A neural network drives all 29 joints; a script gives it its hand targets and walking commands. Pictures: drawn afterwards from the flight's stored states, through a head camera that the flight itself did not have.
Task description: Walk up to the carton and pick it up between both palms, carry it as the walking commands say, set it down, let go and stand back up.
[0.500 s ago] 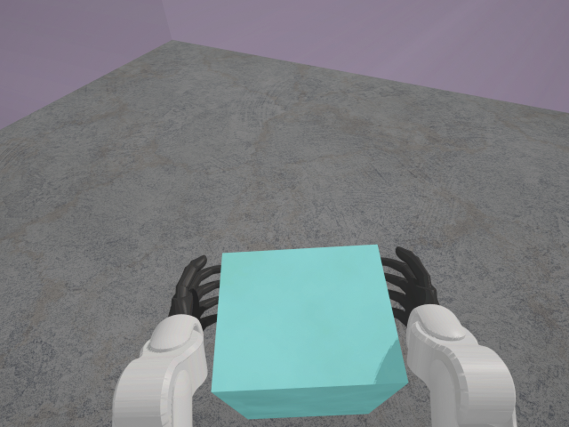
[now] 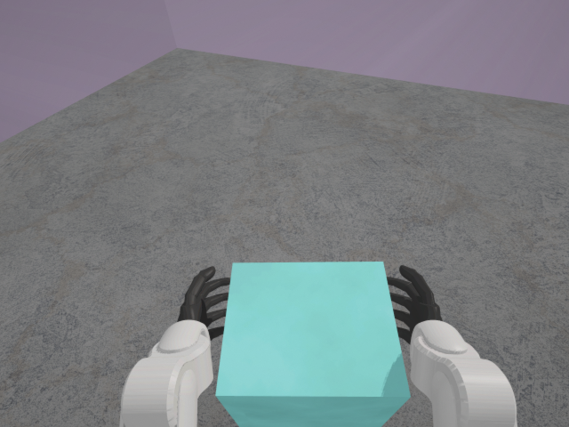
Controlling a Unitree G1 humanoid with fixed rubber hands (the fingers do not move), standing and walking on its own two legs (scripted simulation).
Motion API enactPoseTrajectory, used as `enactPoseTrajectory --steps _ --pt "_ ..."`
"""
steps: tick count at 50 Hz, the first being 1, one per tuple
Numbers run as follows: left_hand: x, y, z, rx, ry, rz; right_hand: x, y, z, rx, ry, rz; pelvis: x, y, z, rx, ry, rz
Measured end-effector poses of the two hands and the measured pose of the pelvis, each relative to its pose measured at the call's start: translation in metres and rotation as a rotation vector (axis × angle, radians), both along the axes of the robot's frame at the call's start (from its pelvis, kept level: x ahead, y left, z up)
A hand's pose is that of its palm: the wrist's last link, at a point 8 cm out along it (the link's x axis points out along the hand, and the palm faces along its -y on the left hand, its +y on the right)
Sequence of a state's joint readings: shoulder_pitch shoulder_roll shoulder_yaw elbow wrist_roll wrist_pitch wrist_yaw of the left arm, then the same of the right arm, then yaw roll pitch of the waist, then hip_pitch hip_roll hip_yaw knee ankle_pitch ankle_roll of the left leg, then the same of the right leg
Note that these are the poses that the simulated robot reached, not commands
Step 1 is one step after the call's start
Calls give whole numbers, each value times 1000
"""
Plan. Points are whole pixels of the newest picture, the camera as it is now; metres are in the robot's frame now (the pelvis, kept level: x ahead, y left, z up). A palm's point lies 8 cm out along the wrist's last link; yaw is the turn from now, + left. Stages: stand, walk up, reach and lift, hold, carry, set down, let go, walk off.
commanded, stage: carry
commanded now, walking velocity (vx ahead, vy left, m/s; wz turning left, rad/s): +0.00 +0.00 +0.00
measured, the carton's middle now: (307, 358) +0.23 -0.01 +0.01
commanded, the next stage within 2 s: none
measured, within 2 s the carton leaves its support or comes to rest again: neither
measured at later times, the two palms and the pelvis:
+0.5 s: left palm out of the picture +0.12 +0.17 +0.09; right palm (410, 410) +0.14 -0.10 +0.10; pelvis -0.10 +0.02 +0.00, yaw +2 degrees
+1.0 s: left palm (147, 404) +0.16 +0.16 +0.10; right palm (412, 381) +0.17 -0.11 +0.10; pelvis -0.08 +0.01 +0.00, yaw +3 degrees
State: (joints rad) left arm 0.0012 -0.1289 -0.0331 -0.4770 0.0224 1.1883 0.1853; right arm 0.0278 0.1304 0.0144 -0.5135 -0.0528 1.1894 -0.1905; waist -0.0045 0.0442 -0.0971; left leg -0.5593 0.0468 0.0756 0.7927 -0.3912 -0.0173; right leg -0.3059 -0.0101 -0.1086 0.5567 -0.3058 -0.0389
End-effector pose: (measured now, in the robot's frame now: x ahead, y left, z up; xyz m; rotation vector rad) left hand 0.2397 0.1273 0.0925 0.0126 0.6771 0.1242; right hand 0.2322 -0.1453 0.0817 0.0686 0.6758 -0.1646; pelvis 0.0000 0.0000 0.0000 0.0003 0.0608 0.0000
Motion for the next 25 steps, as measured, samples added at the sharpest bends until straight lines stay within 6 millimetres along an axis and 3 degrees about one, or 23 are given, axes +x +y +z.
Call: enactPoseTrajectory --steps 4,10,18,25 --pt "-28 -3 9 9 -5 8 -24 -3 9 14 -5 6 -23 -3 8 30 -8 1" --pt "-55 11 22 6 -59 45 -39 11 25 1 -61 45 -50 1 9 33 9 22" --pt "-100 44 3 -48 -22 109 -69 45 18 -58 -22 112 -82 16 3 16 -7 47" --pt "-115 42 1 -47 -26 95 -90 42 14 -58 -28 100 -97 17 0 20 -39 42"
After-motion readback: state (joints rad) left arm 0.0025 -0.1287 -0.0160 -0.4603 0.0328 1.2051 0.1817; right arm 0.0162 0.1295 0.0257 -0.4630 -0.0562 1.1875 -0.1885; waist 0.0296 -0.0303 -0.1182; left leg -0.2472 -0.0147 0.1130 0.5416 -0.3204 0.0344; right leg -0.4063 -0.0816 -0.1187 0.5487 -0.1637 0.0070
